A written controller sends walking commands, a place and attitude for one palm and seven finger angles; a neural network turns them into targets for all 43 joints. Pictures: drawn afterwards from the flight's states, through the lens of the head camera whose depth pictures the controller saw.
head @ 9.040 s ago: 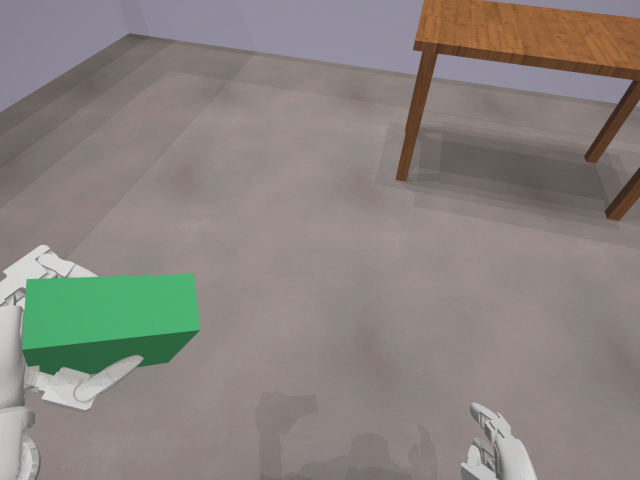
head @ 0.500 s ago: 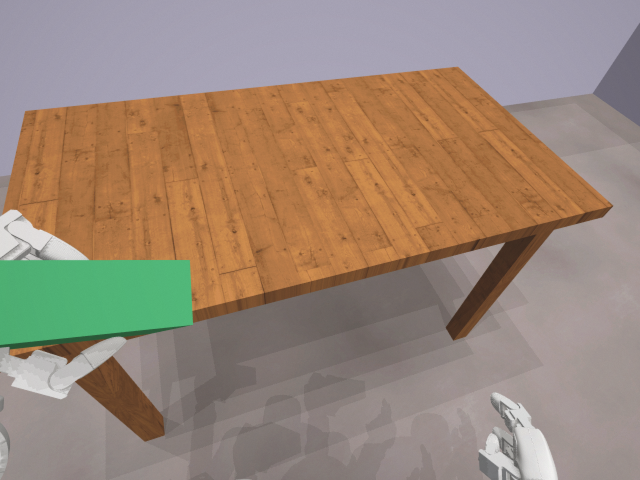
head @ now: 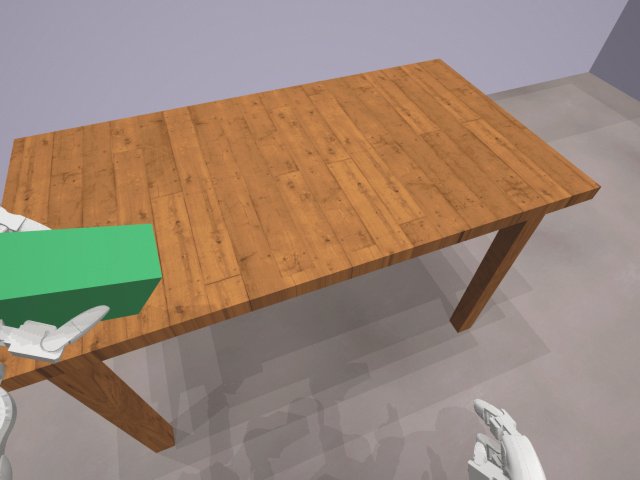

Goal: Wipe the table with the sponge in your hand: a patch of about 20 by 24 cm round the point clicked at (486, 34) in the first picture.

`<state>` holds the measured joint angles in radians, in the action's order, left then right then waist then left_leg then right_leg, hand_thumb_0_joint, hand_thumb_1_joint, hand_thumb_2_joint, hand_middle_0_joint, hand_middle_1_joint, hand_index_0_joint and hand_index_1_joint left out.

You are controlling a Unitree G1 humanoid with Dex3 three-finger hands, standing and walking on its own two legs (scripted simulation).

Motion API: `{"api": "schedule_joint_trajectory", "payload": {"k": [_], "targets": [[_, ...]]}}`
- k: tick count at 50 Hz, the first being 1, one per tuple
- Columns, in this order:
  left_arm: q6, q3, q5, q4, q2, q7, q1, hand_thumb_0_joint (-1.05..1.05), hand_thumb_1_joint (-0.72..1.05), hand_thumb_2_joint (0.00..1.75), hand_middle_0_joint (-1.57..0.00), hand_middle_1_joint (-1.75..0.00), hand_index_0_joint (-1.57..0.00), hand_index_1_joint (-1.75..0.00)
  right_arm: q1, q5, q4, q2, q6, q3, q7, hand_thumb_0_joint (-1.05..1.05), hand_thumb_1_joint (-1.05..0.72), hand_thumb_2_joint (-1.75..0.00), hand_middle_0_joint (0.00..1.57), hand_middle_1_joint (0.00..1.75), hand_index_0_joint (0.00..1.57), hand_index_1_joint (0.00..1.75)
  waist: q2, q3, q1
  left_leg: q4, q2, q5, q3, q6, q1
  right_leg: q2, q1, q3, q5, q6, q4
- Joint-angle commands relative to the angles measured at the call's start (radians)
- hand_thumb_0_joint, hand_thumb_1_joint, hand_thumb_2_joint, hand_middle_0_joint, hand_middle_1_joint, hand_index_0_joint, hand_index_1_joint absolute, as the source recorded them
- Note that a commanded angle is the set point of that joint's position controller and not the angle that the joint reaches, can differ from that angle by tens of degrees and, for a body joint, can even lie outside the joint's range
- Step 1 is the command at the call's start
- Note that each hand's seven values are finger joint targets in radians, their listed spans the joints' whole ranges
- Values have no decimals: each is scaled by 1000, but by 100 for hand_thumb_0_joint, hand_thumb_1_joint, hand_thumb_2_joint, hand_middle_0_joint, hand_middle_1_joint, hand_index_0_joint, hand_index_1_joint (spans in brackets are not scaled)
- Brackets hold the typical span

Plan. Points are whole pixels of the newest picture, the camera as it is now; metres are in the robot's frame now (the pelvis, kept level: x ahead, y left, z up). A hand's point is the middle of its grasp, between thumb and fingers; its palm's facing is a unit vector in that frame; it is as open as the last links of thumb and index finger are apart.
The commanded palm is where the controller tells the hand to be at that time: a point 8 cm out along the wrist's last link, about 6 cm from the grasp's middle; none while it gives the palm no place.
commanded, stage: come to a stop and stand still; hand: left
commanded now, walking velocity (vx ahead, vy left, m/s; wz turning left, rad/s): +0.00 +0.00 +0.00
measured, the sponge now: (99, 279) +0.26 +0.25 +0.16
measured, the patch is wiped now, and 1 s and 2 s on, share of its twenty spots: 0.00 0.00 0.00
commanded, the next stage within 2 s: look again from close up in 0.88 s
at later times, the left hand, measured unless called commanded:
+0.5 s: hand (36, 303) +0.23 +0.29 +0.16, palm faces +0.40 -0.86 -0.33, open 9.8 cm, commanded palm +0.17 +0.32 +0.18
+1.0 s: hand (9, 316) +0.22 +0.31 +0.15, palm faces +0.40 -0.85 -0.35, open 9.8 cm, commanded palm +0.16 +0.34 +0.18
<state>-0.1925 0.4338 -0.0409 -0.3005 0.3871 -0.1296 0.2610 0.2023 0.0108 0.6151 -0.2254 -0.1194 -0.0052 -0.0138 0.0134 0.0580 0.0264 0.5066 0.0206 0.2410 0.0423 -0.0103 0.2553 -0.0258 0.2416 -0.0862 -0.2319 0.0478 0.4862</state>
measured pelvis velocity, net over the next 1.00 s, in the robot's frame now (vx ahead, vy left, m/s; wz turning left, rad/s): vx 0.01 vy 0.06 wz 0.02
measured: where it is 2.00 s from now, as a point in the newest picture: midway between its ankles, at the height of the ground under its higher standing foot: outside the picture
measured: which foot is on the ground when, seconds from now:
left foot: down 0.00-1.00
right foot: down 0.00-1.00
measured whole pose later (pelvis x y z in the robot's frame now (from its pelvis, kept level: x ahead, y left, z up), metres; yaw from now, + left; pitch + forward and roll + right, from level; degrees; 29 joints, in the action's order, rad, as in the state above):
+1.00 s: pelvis +0.01 +0.06 +0.01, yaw +1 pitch -1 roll -2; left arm -0.18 0.33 -0.02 -0.44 0.36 -0.11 0.42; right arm 0.22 0.00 0.57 -0.19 -0.10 -0.03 -0.03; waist -0.03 0.05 0.02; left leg 0.45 -0.04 0.21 0.05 -0.08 0.22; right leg 0.03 0.16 -0.08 -0.17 -0.03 0.36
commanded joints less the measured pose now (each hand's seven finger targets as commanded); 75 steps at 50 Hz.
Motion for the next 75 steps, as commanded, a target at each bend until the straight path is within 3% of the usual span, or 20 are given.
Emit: {"api": "schedule_joint_trajectory", "payload": {"k": [1, 3, 7, 8, 11, 18, 22, 27, 28, 29, 38, 44, 48, 49, 53, 57, 64, 68, 70, 75], "targets": [[-71, -26, 4, -363, 122, 10, 74, 0, 10, 130, -120, -160, -120, -160, -117, -3, -189, -96, -64, 35, -3, 0, -90, -90, 20, 30, 20, 30, -59, -155, 22, -64, 34, -84, -59, -39, -44, 146, -67, 164, 8, -65, -162], [-83, 71, 8, -435, 228, -9, 77, 0, 10, 130, -120, -160, -120, -160, -121, -4, -188, -105, -61, 36, -16, 0, -90, -90, 20, 30, 20, 30, -26, -129, 16, -65, 23, -22, -56, -32, -42, 153, -31, 186, -72, -36, -196], [-102, 111, -3, -459, 235, -16, 46, 0, 10, 130, -120, -160, -120, -160, -114, -11, -199, -106, -58, 37, -35, 0, -90, -90, 20, 30, 20, 30, 79, -116, 3, -69, 17, -2, -78, -29, -12, 139, -35, 202, -97, -8, -205], [-104, 133, -1, -485, 264, -20, 33, 0, 10, 130, -120, -160, -120, -160, -114, -10, -197, -115, -59, 40, -39, 0, -90, -90, 20, 30, 20, 30, 122, -119, 1, -91, 35, -28, -95, -28, -20, 126, -48, 177, -51, -7, -176], [-112, 99, -8, -467, 217, -15, 26, 0, 10, 130, -120, -160, -120, -160, -101, -9, -200, -113, -71, 39, -39, 0, -90, -90, 20, 30, 20, 30, 168, -176, 7, -111, 59, -129, -111, -35, -22, 83, -143, 126, 124, -22, -110], [-75, -28, 2, -346, 87, 7, 105, 0, 10, 130, -120, -160, -120, -160, -72, -10, -181, -117, -86, 37, -20, 0, -90, -90, 20, 30, 20, 30, 28, -203, 2, -101, 76, -342, -108, -17, -103, 69, -144, 84, 289, -35, -107], [-54, -28, 5, -328, 100, 7, 57, 0, 10, 130, -120, -160, -120, -160, -78, -10, -182, -112, -60, 32, -19, 0, -90, -90, 20, 30, 20, 30, -2, -165, 0, -134, 76, -235, -114, -11, -51, 74, -142, 89, 223, -36, -126], [-60, 12, 2, -423, 150, 2, -30, 0, 10, 130, -120, -160, -120, -160, -100, -13, -199, -97, -47, 20, -28, 0, -90, -90, 20, 30, 20, 30, 69, -167, 2, -170, 67, -158, -121, -8, -22, 65, -173, 77, 177, -32, -119], [-62, 47, 4, -461, 195, -2, -40, 0, 10, 130, -120, -160, -120, -160, -109, -13, -201, -97, -50, 18, -32, 0, -90, -90, 20, 30, 20, 30, 100, -181, 3, -169, 65, -184, -125, -4, -34, 63, -175, 70, 187, -31, -110], [-66, 20, -3, -451, 157, 1, -27, 0, 10, 130, -120, -160, -120, -160, -105, -15, -204, -88, -49, 13, -31, 0, -90, -90, 20, 30, 20, 30, 102, -182, 5, -171, 67, -188, -128, -4, -33, 61, -178, 62, 179, -31, -109], [-63, 6, 1, -403, 125, 1, 72, 0, 10, 130, -120, -160, -120, -160, -87, -10, -195, -103, -50, 28, -21, 0, -90, -90, 20, 30, 20, 30, 117, -184, 0, -179, 74, -255, -142, 37, -68, 47, -158, 46, 158, -32, -109], [-62, -12, 3, -371, 106, 3, 58, 0, 10, 130, -120, -160, -120, -160, -81, -8, -195, -106, -31, 33, -26, 0, -90, -90, 20, 30, 20, 30, 76, -150, -3, -214, 72, -136, -153, 39, -15, 51, -172, 49, 123, -32, -124], [-74, 26, 9, -437, 163, -5, 29, 0, 10, 130, -120, -160, -120, -160, -99, -7, -205, -109, -39, 35, -33, 0, -90, -90, 20, 30, 20, 30, 111, -151, 0, -220, 65, -71, -153, 26, 15, 57, -201, 56, 122, -32, -120], [-76, 0, 5, -418, 126, -3, 43, 0, 10, 130, -120, -160, -120, -160, -91, -8, -203, -101, -39, 32, -32, 0, -90, -90, 20, 30, 20, 30, 86, -149, 1, -218, 64, -57, -149, 20, 21, 59, -205, 55, 119, -32, -124], [-82, 30, 9, -431, 160, -11, 59, 0, 10, 130, -120, -160, -120, -160, -93, -8, -201, -107, -48, 37, -34, 0, -90, -90, 20, 30, 20, 30, 89, -161, 1, -199, 58, -42, -141, 9, 17, 70, -211, 70, 138, -28, -126], [-84, 11, 6, -389, 128, -9, 68, 0, 10, 130, -120, -160, -120, -160, -78, -7, -192, -105, -46, 38, -32, 0, -90, -90, 20, 30, 20, 30, 84, -147, 0, -205, 57, -3, -144, -3, 39, 70, -211, 76, 123, -30, -132], [-71, -13, 2, -358, 103, -5, 62, 0, 10, 130, -120, -160, -120, -160, -81, -4, -186, -103, -39, 34, -34, 0, -90, -90, 20, 30, 20, 30, 37, -143, -3, -188, 52, -59, -134, -2, 12, 78, -189, 80, 143, -30, -144], [-65, 15, 2, -383, 141, -10, 60, 0, 10, 130, -120, -160, -120, -160, -94, -3, -190, -105, -40, 37, -39, 0, -90, -90, 20, 30, 20, 30, 45, -156, 0, -166, 49, -105, -127, -5, -11, 85, -190, 90, 177, -30, -146], [-66, -7, -1, -378, 118, -7, 61, 0, 10, 130, -120, -160, -120, -160, -86, -6, -188, -105, -35, 40, -35, 0, -90, -90, 20, 30, 20, 30, 21, -170, -3, -151, 47, -70, -122, -16, -6, 92, -198, 92, 147, -25, -135], [-68, 3, 1, -407, 136, -9, 50, 0, 10, 130, -120, -160, -120, -160, -91, -8, -191, -107, -30, 44, -39, 0, -90, -90, 20, 30, 20, 30, 82, -131, -10, -160, 53, 160, -156, -53, 70, 85, -157, 91, -51, -7, -102]]}}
